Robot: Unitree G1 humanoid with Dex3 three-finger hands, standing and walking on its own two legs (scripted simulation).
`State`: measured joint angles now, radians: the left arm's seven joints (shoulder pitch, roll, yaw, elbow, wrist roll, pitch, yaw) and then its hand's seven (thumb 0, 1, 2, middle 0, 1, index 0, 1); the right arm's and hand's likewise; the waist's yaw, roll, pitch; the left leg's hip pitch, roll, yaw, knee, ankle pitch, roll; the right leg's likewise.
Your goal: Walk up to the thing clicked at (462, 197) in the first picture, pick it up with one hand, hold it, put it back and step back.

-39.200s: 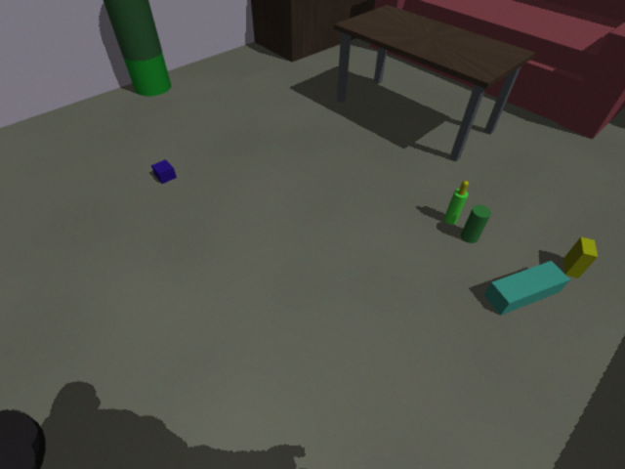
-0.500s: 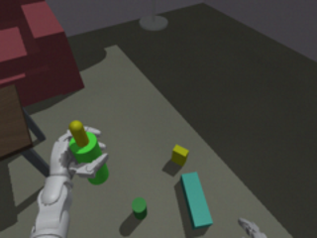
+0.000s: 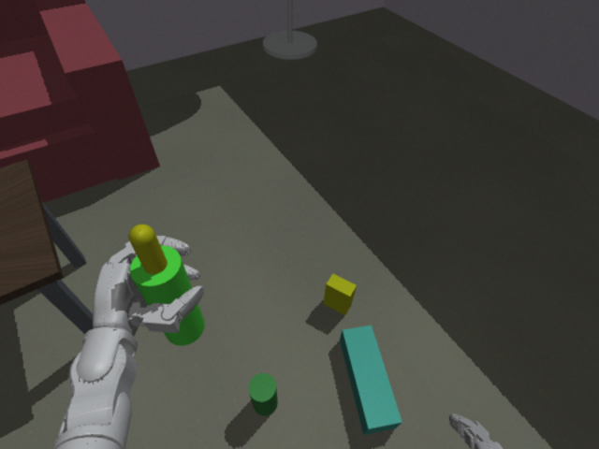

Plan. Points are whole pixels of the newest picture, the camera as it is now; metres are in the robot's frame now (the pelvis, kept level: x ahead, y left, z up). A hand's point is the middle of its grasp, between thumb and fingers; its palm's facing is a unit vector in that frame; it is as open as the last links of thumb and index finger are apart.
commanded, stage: hold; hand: left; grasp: from the side
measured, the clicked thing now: (166, 287) +0.33 +0.18 +0.05
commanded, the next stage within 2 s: crouch in 1.16 s
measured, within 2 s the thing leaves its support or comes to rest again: neither
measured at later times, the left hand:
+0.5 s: hand (171, 292) +0.32 +0.17 +0.06, palm faces +0.02 -1.00 +0.01, open 8.2 cm
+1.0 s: hand (166, 292) +0.32 +0.17 +0.06, palm faces +0.01 -1.00 +0.00, open 8.2 cm
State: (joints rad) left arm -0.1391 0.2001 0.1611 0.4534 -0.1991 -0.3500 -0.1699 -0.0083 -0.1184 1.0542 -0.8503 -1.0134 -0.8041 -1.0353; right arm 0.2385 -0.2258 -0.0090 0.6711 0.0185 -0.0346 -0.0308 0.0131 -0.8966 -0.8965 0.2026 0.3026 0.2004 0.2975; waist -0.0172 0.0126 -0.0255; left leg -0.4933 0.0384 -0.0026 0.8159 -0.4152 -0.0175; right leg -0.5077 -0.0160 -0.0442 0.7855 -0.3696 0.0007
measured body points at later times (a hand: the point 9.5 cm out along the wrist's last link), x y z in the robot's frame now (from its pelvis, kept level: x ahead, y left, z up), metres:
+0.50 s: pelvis +0.00 +0.00 +0.00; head +0.03 +0.00 +0.45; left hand +0.31 +0.22 +0.06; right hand +0.13 -0.25 -0.11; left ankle +0.00 +0.13 -0.71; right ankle +0.02 -0.12 -0.71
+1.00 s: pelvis +0.00 +0.00 +0.00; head +0.03 +0.01 +0.45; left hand +0.31 +0.23 +0.06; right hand +0.13 -0.24 -0.11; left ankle +0.00 +0.13 -0.71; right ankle +0.02 -0.12 -0.71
